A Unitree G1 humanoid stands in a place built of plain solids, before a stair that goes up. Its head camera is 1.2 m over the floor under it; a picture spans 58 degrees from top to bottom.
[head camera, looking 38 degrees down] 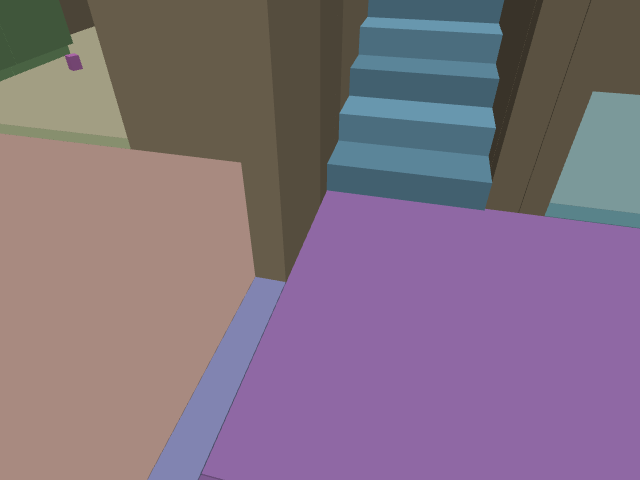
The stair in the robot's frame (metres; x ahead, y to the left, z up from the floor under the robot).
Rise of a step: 0.15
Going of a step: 0.28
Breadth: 0.80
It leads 14 degrees to the right of straight ahead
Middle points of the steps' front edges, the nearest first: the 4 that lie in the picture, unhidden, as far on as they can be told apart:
1.87 -0.42 0.16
2.14 -0.49 0.31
2.41 -0.56 0.47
2.68 -0.62 0.62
